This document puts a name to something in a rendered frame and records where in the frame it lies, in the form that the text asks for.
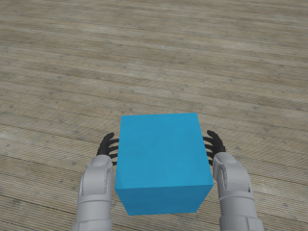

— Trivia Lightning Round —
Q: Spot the robot right forearm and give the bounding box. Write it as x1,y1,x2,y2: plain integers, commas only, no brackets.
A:
212,152,265,231

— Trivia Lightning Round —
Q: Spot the robot left hand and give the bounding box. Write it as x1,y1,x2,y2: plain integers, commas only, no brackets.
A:
96,132,119,166

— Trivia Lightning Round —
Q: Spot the carton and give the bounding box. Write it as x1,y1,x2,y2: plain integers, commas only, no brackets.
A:
115,113,215,216

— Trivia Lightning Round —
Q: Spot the robot left forearm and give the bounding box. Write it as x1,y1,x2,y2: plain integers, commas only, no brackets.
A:
70,154,114,231

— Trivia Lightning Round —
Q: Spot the robot right hand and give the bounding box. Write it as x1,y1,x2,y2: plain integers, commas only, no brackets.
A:
202,130,226,166

